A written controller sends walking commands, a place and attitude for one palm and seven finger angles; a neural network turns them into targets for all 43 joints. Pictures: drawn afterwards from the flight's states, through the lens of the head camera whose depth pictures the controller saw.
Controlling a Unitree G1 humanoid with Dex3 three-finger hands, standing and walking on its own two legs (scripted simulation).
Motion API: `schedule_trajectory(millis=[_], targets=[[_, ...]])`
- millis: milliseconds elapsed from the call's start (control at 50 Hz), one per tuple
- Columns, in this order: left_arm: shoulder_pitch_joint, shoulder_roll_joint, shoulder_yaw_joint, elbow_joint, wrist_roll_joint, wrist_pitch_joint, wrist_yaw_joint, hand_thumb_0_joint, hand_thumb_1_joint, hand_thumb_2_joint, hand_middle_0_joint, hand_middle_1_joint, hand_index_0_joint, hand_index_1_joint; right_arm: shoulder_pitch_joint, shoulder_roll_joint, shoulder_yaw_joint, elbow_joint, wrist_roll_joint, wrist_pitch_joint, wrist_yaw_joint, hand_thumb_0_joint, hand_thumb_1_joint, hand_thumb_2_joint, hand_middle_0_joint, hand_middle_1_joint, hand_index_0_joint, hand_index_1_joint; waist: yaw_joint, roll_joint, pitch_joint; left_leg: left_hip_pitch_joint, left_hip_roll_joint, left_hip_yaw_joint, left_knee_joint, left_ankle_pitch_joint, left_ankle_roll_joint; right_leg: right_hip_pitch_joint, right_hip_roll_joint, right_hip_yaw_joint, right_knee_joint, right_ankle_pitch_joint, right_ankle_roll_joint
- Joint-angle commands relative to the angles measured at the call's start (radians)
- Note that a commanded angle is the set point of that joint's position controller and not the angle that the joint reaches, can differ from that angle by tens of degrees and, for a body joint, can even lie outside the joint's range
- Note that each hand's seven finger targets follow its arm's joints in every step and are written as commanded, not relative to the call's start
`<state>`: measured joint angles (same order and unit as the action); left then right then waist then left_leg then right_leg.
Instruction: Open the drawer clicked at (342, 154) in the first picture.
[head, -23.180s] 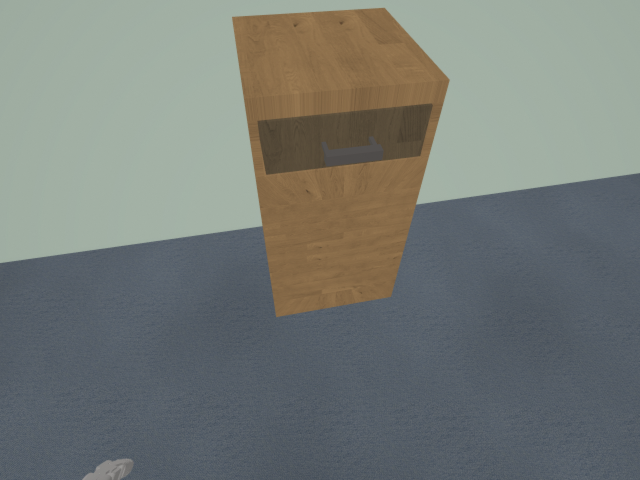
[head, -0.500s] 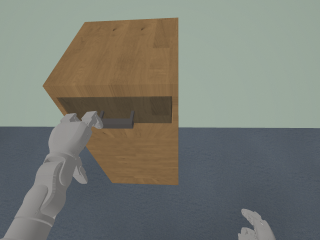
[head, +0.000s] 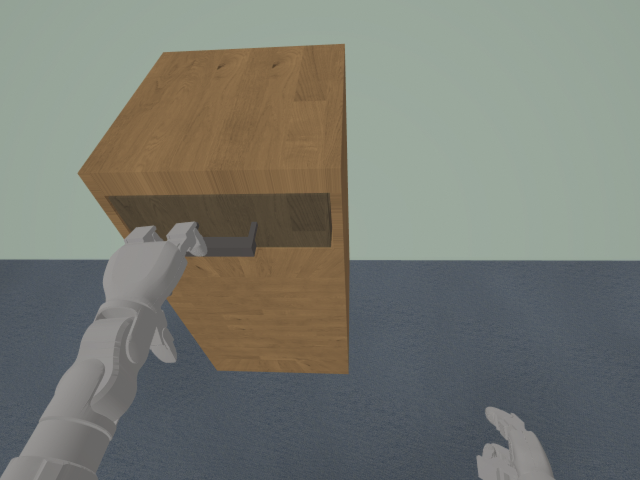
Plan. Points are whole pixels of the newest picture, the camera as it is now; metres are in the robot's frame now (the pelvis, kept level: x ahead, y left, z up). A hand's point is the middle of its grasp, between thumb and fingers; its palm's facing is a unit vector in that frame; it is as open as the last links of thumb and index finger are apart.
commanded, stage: move the hooked fingers above the handle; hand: left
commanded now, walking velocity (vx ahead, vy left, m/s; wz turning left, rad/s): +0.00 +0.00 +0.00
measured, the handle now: (221, 237) +0.50 +0.25 -0.04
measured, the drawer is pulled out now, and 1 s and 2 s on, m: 0.00 0.00 0.00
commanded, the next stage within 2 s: none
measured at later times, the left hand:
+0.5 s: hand (191, 263) +0.38 +0.24 +0.04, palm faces -0.03 -0.06 -1.00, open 13.8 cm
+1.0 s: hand (209, 242) +0.43 +0.23 +0.02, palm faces -0.05 -0.04 -1.00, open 13.8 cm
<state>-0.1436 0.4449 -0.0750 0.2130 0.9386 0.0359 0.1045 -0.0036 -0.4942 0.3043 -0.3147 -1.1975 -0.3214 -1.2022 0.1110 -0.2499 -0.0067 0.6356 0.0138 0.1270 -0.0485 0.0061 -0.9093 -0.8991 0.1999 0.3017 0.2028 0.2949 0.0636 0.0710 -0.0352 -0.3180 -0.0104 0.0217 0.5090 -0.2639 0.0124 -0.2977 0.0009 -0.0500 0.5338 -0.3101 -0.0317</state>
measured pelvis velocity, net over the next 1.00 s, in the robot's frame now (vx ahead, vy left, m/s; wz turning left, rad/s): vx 0.01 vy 0.02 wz -0.01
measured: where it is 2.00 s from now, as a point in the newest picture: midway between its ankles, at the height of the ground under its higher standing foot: outside the picture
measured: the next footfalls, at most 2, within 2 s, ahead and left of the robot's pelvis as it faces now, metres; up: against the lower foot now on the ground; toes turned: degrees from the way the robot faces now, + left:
none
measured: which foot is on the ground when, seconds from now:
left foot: down 0.00-1.00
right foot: down 0.00-1.00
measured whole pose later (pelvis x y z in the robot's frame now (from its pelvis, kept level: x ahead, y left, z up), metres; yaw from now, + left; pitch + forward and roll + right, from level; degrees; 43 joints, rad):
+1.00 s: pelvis +0.01 +0.02 -0.01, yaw -1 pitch +13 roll +0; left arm -0.59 0.43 -0.07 0.78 1.05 -0.08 0.24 0.00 -0.49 0.30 -0.32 -1.20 -0.32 -1.20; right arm 0.27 -0.25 -0.06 0.68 0.01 0.13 -0.04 0.00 -0.91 -0.90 0.20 0.30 0.20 0.30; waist -0.02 0.05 -0.10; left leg -0.56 -0.01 0.03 0.65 -0.33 0.03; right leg -0.53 0.00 -0.04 0.65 -0.35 -0.01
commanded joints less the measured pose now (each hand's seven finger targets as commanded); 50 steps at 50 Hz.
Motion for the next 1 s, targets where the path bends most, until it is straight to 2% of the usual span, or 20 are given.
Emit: schedule_trajectory(millis=[0, 100, 120, 200, 240, 300, 340, 380, 420, 440, 540, 560, 600, 680, 740, 760, 820, 860, 920, 980], targets=[[-0.360, 0.246, 0.158, -0.129, 0.020, -0.044, 0.060, 0.000, -0.500, 0.300, -0.300, -1.200, -0.300, -1.200, -0.062, -0.104, -0.042, -0.120, 0.002, -0.048, -0.013, 0.000, -0.900, -0.900, 0.200, 0.300, 0.200, 0.300, -0.014, -0.075, -0.233, 0.068, -0.042, 0.007, -0.010, 0.223, 0.033, 0.077, 0.007, 0.062, -0.064, 0.295, 0.002], [-0.494, 0.241, 0.137, -0.041, 0.034, -0.065, 0.086, 0.000, -0.500, 0.300, -0.300, -1.200, -0.300, -1.200, -0.023, -0.108, -0.052, -0.103, 0.005, -0.054, -0.018, 0.000, -0.900, -0.900, 0.200, 0.300, 0.200, 0.300, -0.037, -0.061, -0.271, 0.053, -0.042, 0.003, 0.013, 0.209, 0.033, 0.040, 0.010, 0.055, -0.044, 0.266, 0.000], [-0.499, 0.245, 0.139, -0.047, 0.034, -0.071, 0.090, 0.000, -0.500, 0.300, -0.300, -1.200, -0.300, -1.200, -0.014, -0.108, -0.056, -0.106, 0.005, -0.057, -0.017, 0.000, -0.900, -0.900, 0.200, 0.300, 0.200, 0.300, -0.029, -0.037, -0.305, 0.060, -0.042, 0.002, 0.019, 0.225, 0.034, 0.050, 0.008, 0.055, -0.034, 0.284, -0.002], [-0.480, 0.253, 0.155, 0.008, 0.029, -0.074, 0.095, 0.000, -0.500, 0.300, -0.300, -1.200, -0.300, -1.200, 0.011, -0.116, -0.067, -0.101, 0.005, -0.052, -0.013, 0.000, -0.900, -0.900, 0.200, 0.300, 0.200, 0.300, -0.029, -0.052, -0.345, 0.045, -0.042, -0.001, 0.037, 0.275, 0.033, 0.065, 0.014, 0.052, -0.011, 0.345, -0.004], [-0.471, 0.214, 0.125, 0.027, 0.022, -0.072, 0.094, 0.000, -0.500, 0.300, -0.300, -1.200, -0.300, -1.200, 0.023, -0.116, -0.071, -0.104, 0.007, -0.052, -0.009, 0.000, -0.900, -0.900, 0.200, 0.300, 0.200, 0.300, -0.032, -0.067, -0.335, 0.041, -0.037, 0.001, 0.040, 0.285, 0.035, 0.054, 0.013, 0.048, -0.006, 0.362, -0.003], [-0.471, 0.240, 0.153, 0.077, 0.031, -0.065, 0.097, 0.000, -0.500, 0.300, -0.300, -1.200, -0.300, -1.200, 0.041, -0.127, -0.075, -0.098, 0.008, -0.043, -0.006, 0.000, -0.900, -0.900, 0.200, 0.300, 0.200, 0.300, -0.031, -0.102, -0.324, 0.019, -0.032, -0.003, 0.040, 0.300, 0.033, 0.042, 0.020, 0.039, 0.002, 0.357, -0.006], [-0.506, 0.197, 0.106, 0.054, 0.037, -0.065, 0.104, 0.000, -0.500, 0.300, -0.300, -1.200, -0.300, -1.200, 0.050, -0.124, -0.077, -0.104, 0.009, -0.041, -0.001, 0.000, -0.900, -0.900, 0.200, 0.300, 0.200, 0.300, -0.039, -0.068, -0.337, 0.036, -0.030, -0.004, 0.042, 0.322, 0.031, 0.024, 0.021, 0.034, 0.011, 0.363, -0.008], [-0.545, 0.201, 0.107, 0.063, 0.046, -0.065, 0.115, 0.000, -0.500, 0.300, -0.300, -1.200, -0.300, -1.200, 0.069, -0.127, -0.082, -0.096, 0.008, -0.041, 0.002, 0.000, -0.900, -0.900, 0.200, 0.300, 0.200, 0.300, -0.044, -0.046, -0.346, 0.056, -0.024, -0.009, 0.048, 0.339, 0.029, -0.005, 0.025, 0.028, 0.018, 0.346, -0.011], [-0.557, 0.246, 0.150, 0.073, 0.057, -0.068, 0.130, 0.000, -0.500, 0.300, -0.300, -1.200, -0.300, -1.200, 0.082, -0.130, -0.085, -0.092, 0.006, -0.038, 0.001, 0.000, -0.900, -0.900, 0.200, 0.300, 0.200, 0.300, -0.037, -0.046, -0.366, 0.056, -0.022, -0.013, 0.051, 0.350, 0.029, 0.001, 0.027, 0.031, 0.022, 0.341, -0.013], [-0.582, 0.213, 0.119, 0.093, 0.062, -0.063, 0.136, 0.000, -0.500, 0.300, -0.300, -1.200, -0.300, -1.200, 0.087, -0.127, -0.084, -0.089, 0.007, -0.036, 0.001, 0.000, -0.900, -0.900, 0.200, 0.300, 0.200, 0.300, -0.048, -0.052, -0.362, 0.057, -0.021, -0.016, 0.052, 0.342, 0.027, -0.017, 0.028, 0.026, 0.026, 0.326, -0.013], [-0.645, 0.212, 0.118, 0.148, 0.077, -0.051, 0.173, 0.000, -0.500, 0.300, -0.300, -1.200, -0.300, -1.200, 0.113, -0.128, -0.091, -0.073, 0.005, -0.039, 0.005, 0.000, -0.900, -0.900, 0.200, 0.300, 0.200, 0.300, -0.053, -0.023, -0.382, 0.074, -0.012, -0.018, 0.060, 0.361, 0.023, -0.051, 0.032, 0.023, 0.035, 0.309, -0.017], [-0.633, 0.234, 0.142, 0.172, 0.078, -0.045, 0.178, 0.000, -0.500, 0.300, -0.300, -1.200, -0.300, -1.200, 0.118, -0.129, -0.091, -0.070, 0.005, -0.038, 0.005, 0.000, -0.900, -0.900, 0.200, 0.300, 0.200, 0.300, -0.045, -0.036, -0.389, 0.061, -0.012, -0.015, 0.060, 0.362, 0.022, -0.038, 0.033, 0.023, 0.037, 0.316, -0.018], [-0.634, 0.215, 0.127, 0.203, 0.079, -0.031, 0.177, 0.000, -0.500, 0.300, -0.300, -1.200, -0.300, -1.200, 0.123, -0.131, -0.091, -0.070, 0.004, -0.036, 0.006, 0.000, -0.900, -0.900, 0.200, 0.300, 0.200, 0.300, -0.049, -0.044, -0.396, 0.057, -0.012, -0.015, 0.065, 0.385, 0.022, -0.036, 0.035, 0.021, 0.039, 0.334, -0.018], [-0.688, 0.212, 0.101, 0.304, 0.082, -0.011, 0.159, 0.000, -0.500, 0.300, -0.300, -1.200, -0.300, -1.200, 0.138, -0.139, -0.086, -0.062, 0.010, -0.030, 0.002, 0.000, -0.900, -0.900, 0.200, 0.300, 0.200, 0.300, -0.073, -0.096, -0.347, 0.011, -0.012, -0.005, 0.063, 0.322, 0.028, -0.053, 0.033, 0.021, 0.031, 0.314, -0.011], [-0.744, 0.227, 0.097, 0.304, 0.090, -0.034, 0.144, 0.000, -0.500, 0.300, -0.300, -1.200, -0.300, -1.200, 0.155, -0.140, -0.089, -0.065, 0.007, -0.029, -0.003, 0.000, -0.900, -0.900, 0.200, 0.300, 0.200, 0.300, -0.077, -0.051, -0.386, 0.033, -0.014, -0.007, 0.071, 0.334, 0.031, -0.055, 0.032, 0.028, 0.034, 0.319, -0.013], [-0.781, 0.196, 0.065, 0.291, 0.088, -0.047, 0.141, 0.000, -0.500, 0.300, -0.300, -1.200, -0.300, -1.200, 0.163, -0.137, -0.090, -0.063, 0.005, -0.028, -0.002, 0.000, -0.900, -0.900, 0.200, 0.300, 0.200, 0.300, -0.090, -0.039, -0.398, 0.054, -0.013, -0.009, 0.079, 0.354, 0.032, -0.068, 0.032, 0.027, 0.036, 0.329, -0.013], [-0.814, 0.213, 0.082, 0.321, 0.090, -0.088, 0.137, 0.000, -0.500, 0.300, -0.300, -1.200, -0.300, -1.200, 0.189, -0.136, -0.094, -0.055, 0.001, -0.027, -0.005, 0.000, -0.900, -0.900, 0.200, 0.300, 0.200, 0.300, -0.100, -0.034, -0.398, 0.050, -0.013, -0.017, 0.097, 0.366, 0.033, -0.093, 0.034, 0.027, 0.045, 0.326, -0.013], [-0.844, 0.185, 0.064, 0.331, 0.094, -0.109, 0.149, 0.000, -0.500, 0.300, -0.300, -1.200, -0.300, -1.200, 0.198, -0.133, -0.099, -0.047, -0.001, -0.029, -0.004, 0.000, -0.900, -0.900, 0.200, 0.300, 0.200, 0.300, -0.111, -0.034, -0.394, 0.056, -0.010, -0.020, 0.108, 0.367, 0.032, -0.129, 0.036, 0.024, 0.051, 0.317, -0.012], [-0.887, 0.229, 0.100, 0.358, 0.108, -0.124, 0.180, 0.000, -0.500, 0.300, -0.300, -1.200, -0.300, -1.200, 0.224, -0.136, -0.102, -0.034, -0.006, -0.028, 0.001, 0.000, -0.900, -0.900, 0.200, 0.300, 0.200, 0.300, -0.110, 0.002, -0.424, 0.053, -0.010, -0.025, 0.125, 0.389, 0.027, -0.152, 0.039, 0.024, 0.069, 0.316, -0.017], [-0.884, 0.234, 0.118, 0.404, 0.116, -0.112, 0.217, 0.000, -0.500, 0.300, -0.300, -1.200, -0.300, -1.200, 0.236, -0.137, -0.104, -0.025, -0.012, -0.025, 0.008, 0.000, -0.900, -0.900, 0.200, 0.300, 0.200, 0.300, -0.107, -0.026, -0.462, 0.028, -0.010, -0.020, 0.142, 0.421, 0.024, -0.140, 0.041, 0.023, 0.089, 0.356, -0.015]])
